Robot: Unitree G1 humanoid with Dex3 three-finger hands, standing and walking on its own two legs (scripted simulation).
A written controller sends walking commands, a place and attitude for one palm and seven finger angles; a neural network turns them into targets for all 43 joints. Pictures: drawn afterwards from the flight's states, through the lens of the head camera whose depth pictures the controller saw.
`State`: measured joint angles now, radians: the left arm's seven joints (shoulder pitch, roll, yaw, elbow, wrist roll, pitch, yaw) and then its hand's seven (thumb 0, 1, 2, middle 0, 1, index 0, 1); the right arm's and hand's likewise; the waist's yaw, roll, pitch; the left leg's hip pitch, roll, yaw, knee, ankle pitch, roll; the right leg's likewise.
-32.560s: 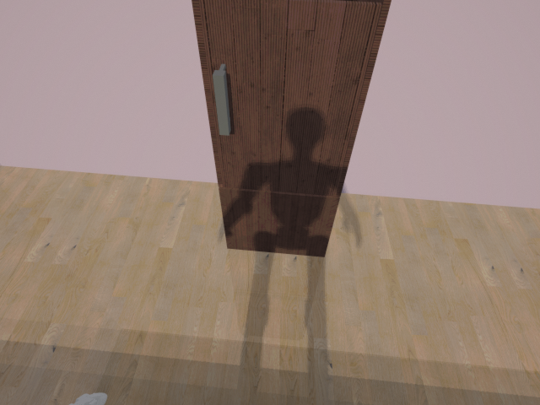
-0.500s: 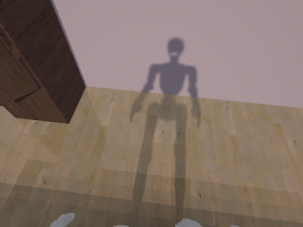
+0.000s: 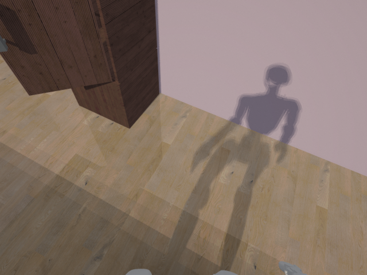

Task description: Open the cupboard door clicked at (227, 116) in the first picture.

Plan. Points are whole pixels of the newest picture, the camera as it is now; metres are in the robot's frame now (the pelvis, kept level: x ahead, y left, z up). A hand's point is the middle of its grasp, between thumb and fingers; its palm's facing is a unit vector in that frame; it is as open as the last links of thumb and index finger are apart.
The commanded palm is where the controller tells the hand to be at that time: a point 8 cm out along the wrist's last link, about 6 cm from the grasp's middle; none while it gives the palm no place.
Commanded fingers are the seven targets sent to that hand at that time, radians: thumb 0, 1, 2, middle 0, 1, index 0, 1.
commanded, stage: turn to face it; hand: left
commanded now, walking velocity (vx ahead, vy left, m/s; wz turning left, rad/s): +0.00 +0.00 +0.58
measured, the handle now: out of the picture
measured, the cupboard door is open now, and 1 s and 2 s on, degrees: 46 46 46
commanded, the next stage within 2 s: take the last steps up to it in 0.50 s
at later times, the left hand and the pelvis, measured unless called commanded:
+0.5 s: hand out of the picture +0.01 +0.15 -0.14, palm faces +0.27 -0.93 -0.24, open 7.3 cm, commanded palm none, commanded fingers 0.00 0.90 0.90 -0.20 -0.30 -0.20 -0.30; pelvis +0.02 -0.04 +0.02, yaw +14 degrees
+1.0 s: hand out of the picture +0.02 +0.17 -0.14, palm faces +0.46 -0.86 -0.25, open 7.3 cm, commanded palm none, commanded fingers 0.00 0.90 0.90 -0.20 -0.30 -0.20 -0.30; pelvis +0.06 -0.02 +0.01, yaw +24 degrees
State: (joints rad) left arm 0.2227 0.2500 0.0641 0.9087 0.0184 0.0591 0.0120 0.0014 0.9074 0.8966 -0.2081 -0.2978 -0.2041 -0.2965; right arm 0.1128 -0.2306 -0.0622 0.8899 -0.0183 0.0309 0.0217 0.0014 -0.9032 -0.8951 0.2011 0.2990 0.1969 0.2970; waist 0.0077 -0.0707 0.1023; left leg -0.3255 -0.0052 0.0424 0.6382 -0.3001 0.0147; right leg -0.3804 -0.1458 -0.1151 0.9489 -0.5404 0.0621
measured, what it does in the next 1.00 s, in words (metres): steps on the spot, turning left: right foot, then left foot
